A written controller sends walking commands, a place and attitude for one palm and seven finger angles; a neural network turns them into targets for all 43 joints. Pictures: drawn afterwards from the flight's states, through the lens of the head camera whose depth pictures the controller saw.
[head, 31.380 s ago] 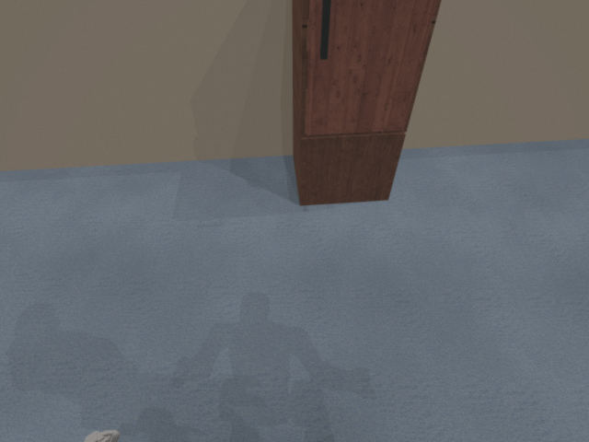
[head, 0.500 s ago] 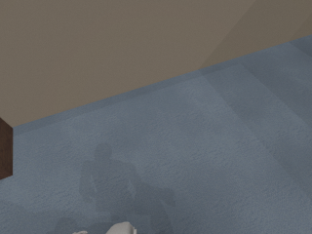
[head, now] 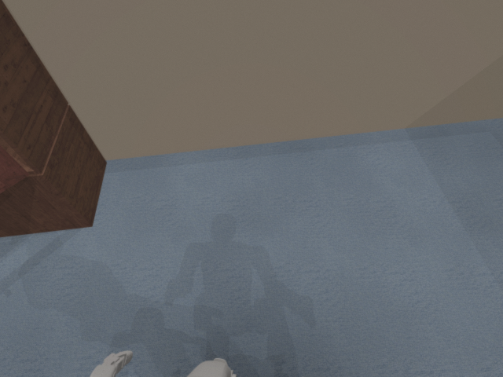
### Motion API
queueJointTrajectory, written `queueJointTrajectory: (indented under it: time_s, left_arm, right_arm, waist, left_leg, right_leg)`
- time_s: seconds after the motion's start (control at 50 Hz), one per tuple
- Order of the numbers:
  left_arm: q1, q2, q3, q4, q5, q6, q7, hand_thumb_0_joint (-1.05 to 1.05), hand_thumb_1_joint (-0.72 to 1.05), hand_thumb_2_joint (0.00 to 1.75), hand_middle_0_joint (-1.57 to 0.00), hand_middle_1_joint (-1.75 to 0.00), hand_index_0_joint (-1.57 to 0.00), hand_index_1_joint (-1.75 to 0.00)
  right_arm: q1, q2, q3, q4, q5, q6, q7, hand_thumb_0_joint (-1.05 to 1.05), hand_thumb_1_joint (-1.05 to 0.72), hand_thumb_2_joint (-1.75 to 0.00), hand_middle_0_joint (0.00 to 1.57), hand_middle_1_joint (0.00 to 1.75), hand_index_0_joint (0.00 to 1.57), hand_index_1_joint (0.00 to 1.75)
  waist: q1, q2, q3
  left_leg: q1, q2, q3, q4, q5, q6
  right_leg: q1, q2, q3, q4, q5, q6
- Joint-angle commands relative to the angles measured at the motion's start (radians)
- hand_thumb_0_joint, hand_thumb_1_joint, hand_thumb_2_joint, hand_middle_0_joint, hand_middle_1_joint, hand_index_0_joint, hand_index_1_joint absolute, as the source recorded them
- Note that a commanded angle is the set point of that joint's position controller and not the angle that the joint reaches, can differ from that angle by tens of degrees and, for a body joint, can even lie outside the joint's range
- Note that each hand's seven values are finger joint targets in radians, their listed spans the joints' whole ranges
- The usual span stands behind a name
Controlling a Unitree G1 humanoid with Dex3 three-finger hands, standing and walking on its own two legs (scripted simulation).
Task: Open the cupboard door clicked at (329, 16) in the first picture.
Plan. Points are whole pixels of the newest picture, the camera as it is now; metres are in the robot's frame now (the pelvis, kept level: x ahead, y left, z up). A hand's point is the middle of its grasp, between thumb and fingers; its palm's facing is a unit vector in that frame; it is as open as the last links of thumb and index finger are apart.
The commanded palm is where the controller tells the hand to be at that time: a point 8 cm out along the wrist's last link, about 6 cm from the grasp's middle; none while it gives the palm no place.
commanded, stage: turn to face it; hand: left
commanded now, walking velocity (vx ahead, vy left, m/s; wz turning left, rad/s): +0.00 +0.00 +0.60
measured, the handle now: out of the picture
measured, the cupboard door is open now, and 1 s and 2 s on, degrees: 44 44 44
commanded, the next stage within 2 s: take the last steps up to it in 1.36 s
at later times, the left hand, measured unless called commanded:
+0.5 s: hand out of the picture +0.01 +0.24 -0.16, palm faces +0.33 -0.91 -0.26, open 7.4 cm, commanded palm none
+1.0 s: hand out of the picture -0.05 +0.16 -0.16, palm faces +0.61 -0.76 -0.22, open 7.4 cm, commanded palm none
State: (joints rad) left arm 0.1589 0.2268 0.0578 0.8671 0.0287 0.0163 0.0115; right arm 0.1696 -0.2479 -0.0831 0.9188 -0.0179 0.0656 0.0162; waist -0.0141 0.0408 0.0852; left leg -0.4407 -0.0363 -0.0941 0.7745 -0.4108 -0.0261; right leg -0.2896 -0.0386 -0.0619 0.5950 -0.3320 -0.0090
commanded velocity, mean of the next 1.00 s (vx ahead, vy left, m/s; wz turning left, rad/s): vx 0.00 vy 0.00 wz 0.57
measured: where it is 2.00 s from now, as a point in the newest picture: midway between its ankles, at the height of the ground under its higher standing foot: outside the picture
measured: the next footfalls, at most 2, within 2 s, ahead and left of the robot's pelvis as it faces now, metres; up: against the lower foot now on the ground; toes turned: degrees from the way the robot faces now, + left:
left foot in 0.32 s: +0.03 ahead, +0.13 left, +0.00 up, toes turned +17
right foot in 0.66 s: +0.10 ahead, -0.12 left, +0.00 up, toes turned +22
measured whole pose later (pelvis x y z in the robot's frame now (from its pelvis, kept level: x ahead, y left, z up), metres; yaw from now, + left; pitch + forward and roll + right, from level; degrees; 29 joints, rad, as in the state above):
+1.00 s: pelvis +0.03 -0.02 +0.01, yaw +38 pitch +0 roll +2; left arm 0.24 0.20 0.04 0.90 0.03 0.01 0.01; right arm 0.11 -0.24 -0.06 0.93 -0.01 0.07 0.03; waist 0.01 -0.04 0.11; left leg -0.35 0.02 0.09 0.71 -0.39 -0.05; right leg -0.19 -0.15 -0.23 0.58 -0.36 0.02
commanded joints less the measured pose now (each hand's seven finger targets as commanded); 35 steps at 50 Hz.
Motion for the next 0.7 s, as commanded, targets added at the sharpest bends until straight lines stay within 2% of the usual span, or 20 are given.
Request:
queueJointTrajectory:
  time_s: [0.0,0.02,0.06,0.12,0.18,0.2,0.24,0.26,0.28,0.3,0.32,0.36,0.4,0.52,0.58,0.6,0.62,0.64,0.66,0.68]
  left_arm:
    - [0.016,0.150,0.036,-0.069,-0.008,-0.025,0.026,0.00,0.90,0.90,-0.20,-0.30,-0.20,-0.30]
    - [0.013,0.135,0.028,-0.070,-0.008,-0.028,0.023,0.00,0.90,0.90,-0.20,-0.30,-0.20,-0.30]
    - [0.053,0.141,0.029,-0.061,-0.007,-0.032,0.024,0.00,0.90,0.90,-0.20,-0.30,-0.20,-0.30]
    - [0.105,0.169,0.039,-0.037,-0.002,-0.031,0.024,0.00,0.90,0.90,-0.20,-0.30,-0.20,-0.30]
    - [0.130,0.198,0.051,-0.022,0.002,-0.028,0.021,0.00,0.90,0.90,-0.20,-0.30,-0.20,-0.30]
    - [0.132,0.200,0.054,-0.016,0.002,-0.026,0.019,0.00,0.90,0.90,-0.20,-0.30,-0.20,-0.30]
    - [0.115,0.205,0.058,-0.019,-0.009,-0.024,0.012,0.00,0.90,0.90,-0.20,-0.30,-0.20,-0.30]
    - [0.102,0.184,0.056,-0.031,-0.017,-0.019,0.008,0.00,0.90,0.90,-0.20,-0.30,-0.20,-0.30]
    - [0.084,0.109,0.041,-0.071,-0.023,-0.013,-0.002,0.00,0.90,0.90,-0.20,-0.30,-0.20,-0.30]
    - [0.000,0.103,0.023,-0.111,-0.011,-0.002,0.005,0.00,0.90,0.90,-0.20,-0.30,-0.20,-0.30]
    - [-0.039,0.099,0.029,-0.106,-0.010,0.005,0.012,0.00,0.90,0.90,-0.20,-0.30,-0.20,-0.30]
    - [-0.033,0.104,0.037,-0.067,-0.012,0.013,0.005,0.00,0.90,0.90,-0.20,-0.30,-0.20,-0.30]
    - [0.009,0.097,0.036,-0.043,-0.009,0.015,-0.004,0.00,0.90,0.90,-0.20,-0.30,-0.20,-0.30]
    - [-0.004,0.081,0.029,-0.062,-0.015,0.010,-0.003,0.00,0.90,0.90,-0.20,-0.30,-0.20,-0.30]
    - [0.054,0.088,0.032,-0.054,-0.018,0.002,0.000,0.00,0.90,0.90,-0.20,-0.30,-0.20,-0.30]
    - [0.092,0.106,0.036,-0.050,-0.017,-0.006,0.003,0.00,0.90,0.90,-0.20,-0.30,-0.20,-0.30]
    - [0.133,0.150,0.048,-0.046,-0.012,-0.017,0.010,0.00,0.90,0.90,-0.20,-0.30,-0.20,-0.30]
    - [0.152,0.241,0.067,-0.046,0.004,-0.025,0.018,0.00,0.90,0.90,-0.20,-0.30,-0.20,-0.30]
    - [0.129,0.264,0.055,-0.056,0.002,-0.021,0.019,0.00,0.90,0.90,-0.20,-0.30,-0.20,-0.30]
    - [0.099,0.210,0.047,-0.057,-0.005,-0.027,0.025,0.00,0.90,0.90,-0.20,-0.30,-0.20,-0.30]
  right_arm:
    - [-0.037,-0.089,-0.030,-0.086,0.002,-0.012,0.005,0.00,-0.90,-0.90,0.20,0.30,0.20,0.30]
    - [-0.046,-0.073,-0.021,-0.077,0.002,-0.010,0.010,0.00,-0.90,-0.90,0.20,0.30,0.20,0.30]
    - [-0.073,-0.058,-0.012,-0.081,0.006,-0.009,0.014,0.00,-0.90,-0.90,0.20,0.30,0.20,0.30]
    - [-0.118,-0.036,-0.001,-0.085,0.008,-0.012,0.018,0.00,-0.90,-0.90,0.20,0.30,0.20,0.30]
    - [-0.135,-0.032,0.008,-0.096,0.011,-0.022,0.019,0.00,-0.90,-0.90,0.20,0.30,0.20,0.30]
    - [-0.122,-0.034,0.008,-0.097,0.012,-0.026,0.018,0.00,-0.90,-0.90,0.20,0.30,0.20,0.30]
    - [-0.051,-0.061,0.003,-0.082,0.006,-0.035,0.013,0.00,-0.90,-0.90,0.20,0.30,0.20,0.30]
    - [0.023,-0.119,-0.013,-0.066,0.000,-0.043,0.010,0.00,-0.90,-0.90,0.20,0.30,0.20,0.30]
    - [0.102,-0.245,-0.047,-0.058,-0.009,-0.049,0.003,0.00,-0.90,-0.90,0.20,0.30,0.20,0.30]
    - [0.175,-0.280,-0.050,-0.038,-0.002,-0.039,-0.005,0.00,-0.90,-0.90,0.20,0.30,0.20,0.30]
    - [0.162,-0.253,-0.044,-0.036,-0.005,-0.045,-0.018,0.00,-0.90,-0.90,0.20,0.30,0.20,0.30]
    - [0.039,-0.205,-0.032,-0.069,-0.007,-0.046,-0.033,0.00,-0.90,-0.90,0.20,0.30,0.20,0.30]
    - [-0.004,-0.178,-0.021,-0.081,-0.008,-0.054,-0.034,0.00,-0.90,-0.90,0.20,0.30,0.20,0.30]
    - [-0.005,-0.188,-0.032,-0.074,-0.012,-0.044,-0.025,0.00,-0.90,-0.90,0.20,0.30,0.20,0.30]
    - [-0.040,-0.189,-0.039,-0.087,-0.008,-0.035,-0.023,0.00,-0.90,-0.90,0.20,0.30,0.20,0.30]
    - [-0.056,-0.179,-0.038,-0.091,-0.002,-0.035,-0.020,0.00,-0.90,-0.90,0.20,0.30,0.20,0.30]
    - [-0.059,-0.142,-0.034,-0.104,0.005,-0.034,-0.016,0.00,-0.90,-0.90,0.20,0.30,0.20,0.30]
    - [-0.052,-0.077,-0.024,-0.123,0.012,-0.036,-0.009,0.00,-0.90,-0.90,0.20,0.30,0.20,0.30]
    - [-0.067,-0.097,-0.026,-0.135,0.002,-0.035,-0.002,0.00,-0.90,-0.90,0.20,0.30,0.20,0.30]
    - [-0.079,-0.105,-0.031,-0.113,-0.002,-0.024,-0.004,0.00,-0.90,-0.90,0.20,0.30,0.20,0.30]
  waist:
    - [0.000,-0.257,-0.090]
    - [-0.001,-0.248,-0.079]
    - [0.017,-0.242,-0.088]
    - [0.046,-0.217,-0.094]
    - [0.062,-0.247,-0.111]
    - [0.058,-0.246,-0.124]
    - [0.013,-0.202,-0.148]
    - [-0.033,-0.083,-0.196]
    - [-0.076,0.245,-0.229]
    - [-0.104,0.193,-0.212]
    - [-0.096,0.165,-0.206]
    - [-0.042,0.174,-0.127]
    - [-0.005,0.097,-0.138]
    - [-0.009,0.111,-0.142]
    - [0.019,0.129,-0.144]
    - [0.042,0.102,-0.156]
    - [0.066,-0.007,-0.172]
    - [0.076,-0.291,-0.167]
    - [0.074,-0.304,-0.131]
    - [0.053,-0.328,-0.107]
  left_leg:
    - [-0.180,0.061,0.038,0.457,-0.049,-0.028]
    - [-0.167,0.065,0.066,0.436,-0.023,-0.038]
    - [-0.142,0.067,0.108,0.329,-0.023,-0.048]
    - [-0.088,0.062,0.157,0.154,-0.034,-0.047]
    - [-0.019,0.051,0.195,-0.007,-0.043,-0.031]
    - [0.026,0.045,0.203,-0.075,-0.020,-0.026]
    - [0.186,0.026,0.218,-0.261,0.141,-0.008]
    - [0.369,0.096,0.139,-0.348,0.327,0.027]
    - [0.526,0.391,-0.263,-0.374,0.694,0.178]
    - [0.476,0.478,-0.319,-0.381,0.786,0.265]
    - [0.437,0.432,-0.312,-0.389,0.699,0.265]
    - [0.282,0.339,-0.226,-0.433,0.504,0.218]
    - [0.277,0.282,-0.162,-0.430,0.491,0.186]
    - [0.233,0.244,-0.188,-0.408,0.452,0.182]
    - [0.149,0.205,-0.213,-0.363,0.418,0.154]
    - [0.098,0.180,-0.206,-0.323,0.394,0.130]
    - [-0.012,0.118,-0.165,-0.224,0.272,0.080]
    - [-0.179,-0.030,0.024,0.007,-0.040,-0.003]
    - [-0.164,-0.018,0.046,0.251,-0.209,-0.009]
    - [-0.179,0.018,0.008,0.388,-0.170,-0.009]
  right_leg:
    - [0.153,-0.322,0.192,-0.269,0.375,-0.125]
    - [0.161,-0.282,0.110,-0.245,0.480,-0.109]
    - [0.210,-0.281,0.050,-0.222,0.593,-0.103]
    - [0.252,-0.304,0.019,-0.198,0.641,-0.103]
    - [0.272,-0.326,0.001,-0.148,0.688,-0.104]
    - [0.266,-0.328,-0.006,-0.117,0.682,-0.092]
    - [0.191,-0.304,-0.069,-0.007,0.633,-0.037]
    - [0.057,-0.277,-0.105,0.147,0.491,0.013]
    - [-0.246,-0.120,-0.131,0.392,-0.165,0.095]
    - [-0.302,-0.092,-0.016,0.514,-0.352,0.086]
    - [-0.331,-0.089,0.038,0.567,-0.300,0.083]
    - [-0.303,-0.093,0.083,0.591,-0.167,0.085]
    - [-0.260,-0.076,0.074,0.538,-0.095,0.087]
    - [-0.114,-0.009,0.034,0.235,-0.114,0.081]
    - [0.041,0.032,0.011,0.037,-0.020,0.070]
    - [0.137,0.025,0.016,-0.085,0.061,0.066]
    - [0.272,-0.073,0.108,-0.232,0.075,0.042]
    - [0.343,-0.344,0.380,-0.325,0.121,-0.061]
    - [0.209,-0.464,0.408,-0.332,0.200,-0.151]
    - [0.161,-0.411,0.384,-0.312,0.281,-0.150]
